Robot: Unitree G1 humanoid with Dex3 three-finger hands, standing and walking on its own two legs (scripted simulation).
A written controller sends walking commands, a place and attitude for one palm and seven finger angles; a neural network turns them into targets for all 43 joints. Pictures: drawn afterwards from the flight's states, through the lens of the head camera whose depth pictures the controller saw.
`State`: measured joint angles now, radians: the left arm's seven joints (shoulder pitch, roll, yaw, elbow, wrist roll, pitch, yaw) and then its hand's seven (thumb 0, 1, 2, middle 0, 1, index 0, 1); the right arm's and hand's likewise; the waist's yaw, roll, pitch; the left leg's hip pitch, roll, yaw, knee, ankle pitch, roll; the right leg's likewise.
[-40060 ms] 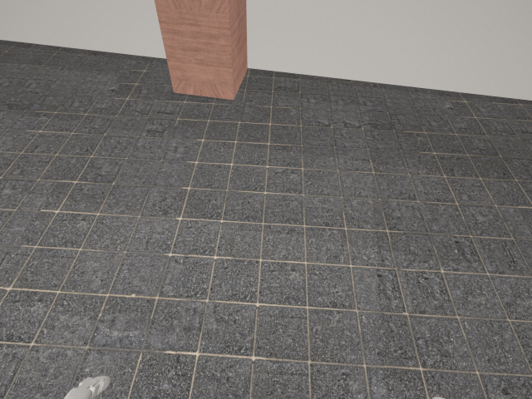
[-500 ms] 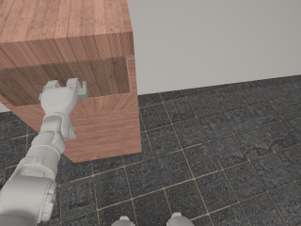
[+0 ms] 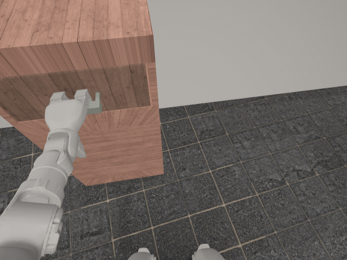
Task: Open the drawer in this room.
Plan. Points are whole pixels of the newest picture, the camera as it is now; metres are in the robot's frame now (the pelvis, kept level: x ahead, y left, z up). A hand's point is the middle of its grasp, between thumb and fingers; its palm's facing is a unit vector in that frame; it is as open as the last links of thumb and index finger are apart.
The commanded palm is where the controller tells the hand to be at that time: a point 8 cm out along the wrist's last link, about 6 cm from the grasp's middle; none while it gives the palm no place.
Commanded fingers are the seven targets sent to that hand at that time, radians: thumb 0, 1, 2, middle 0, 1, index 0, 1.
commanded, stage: close the thumb around the handle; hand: left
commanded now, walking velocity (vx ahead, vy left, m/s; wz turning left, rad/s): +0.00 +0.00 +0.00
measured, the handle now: (75, 103) +0.50 +0.25 +0.02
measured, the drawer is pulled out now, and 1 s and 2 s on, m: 0.00 0.02 0.11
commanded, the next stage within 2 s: pull the drawer open in 0.58 s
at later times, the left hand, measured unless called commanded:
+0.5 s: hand (76, 124) +0.45 +0.25 +0.00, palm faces -0.05 -0.04 -1.00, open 5.7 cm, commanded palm +0.42 +0.24 +0.05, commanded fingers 0.00 0.90 0.90 -0.40 -1.35 -0.40 -1.35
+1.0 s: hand (76, 130) +0.43 +0.24 +0.00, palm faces -0.03 -0.06 -1.00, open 5.8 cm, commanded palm +0.40 +0.24 +0.05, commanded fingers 0.00 0.90 0.90 -0.40 -1.35 -0.40 -1.35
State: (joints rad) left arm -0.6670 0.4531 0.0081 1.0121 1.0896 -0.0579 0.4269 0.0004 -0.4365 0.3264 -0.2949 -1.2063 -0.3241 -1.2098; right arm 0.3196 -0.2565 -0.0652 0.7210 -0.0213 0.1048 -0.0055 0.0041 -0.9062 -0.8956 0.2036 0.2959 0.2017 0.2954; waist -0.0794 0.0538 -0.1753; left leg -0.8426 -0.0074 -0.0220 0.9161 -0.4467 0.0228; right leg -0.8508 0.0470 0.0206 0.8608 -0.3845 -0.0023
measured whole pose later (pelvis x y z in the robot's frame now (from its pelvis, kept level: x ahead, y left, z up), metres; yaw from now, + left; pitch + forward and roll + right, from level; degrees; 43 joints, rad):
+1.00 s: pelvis +0.02 +0.01 +0.01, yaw -1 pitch +20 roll -2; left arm -0.46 0.42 0.01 0.80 1.06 -0.01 0.41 0.01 0.72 0.77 -0.30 -1.35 -0.37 -1.34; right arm 0.31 -0.24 -0.07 0.68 -0.01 0.12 0.01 0.01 -0.91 -0.90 0.20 0.30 0.20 0.30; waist -0.06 0.06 -0.18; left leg -0.74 0.00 0.00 0.85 -0.45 0.03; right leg -0.76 0.05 0.05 0.79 -0.38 0.01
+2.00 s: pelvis +0.02 +0.00 +0.02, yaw +1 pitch +15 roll -1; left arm -0.11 0.32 -0.11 0.44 1.08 0.08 0.47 0.01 0.71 0.81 -0.28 -1.35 -0.38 -1.33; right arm 0.16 -0.25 -0.05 0.64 -0.01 0.08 -0.01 0.01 -0.91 -0.90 0.20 0.30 0.20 0.30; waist 0.00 0.05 -0.15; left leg -0.62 -0.02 -0.02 0.82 -0.45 0.02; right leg -0.64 0.04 0.02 0.78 -0.40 0.00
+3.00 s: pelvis +0.02 -0.02 +0.01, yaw +0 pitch +11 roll +0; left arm 0.50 0.29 -0.11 -0.05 1.08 0.07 0.48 0.04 0.69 0.76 -0.27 -1.35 -0.41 -1.33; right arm 0.07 -0.20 0.00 0.54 -0.04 0.06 0.05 0.01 -0.91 -0.90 0.20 0.30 0.20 0.30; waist 0.06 0.05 -0.15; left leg -0.58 0.00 0.00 0.88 -0.49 0.00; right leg -0.62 0.05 0.04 0.88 -0.46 -0.03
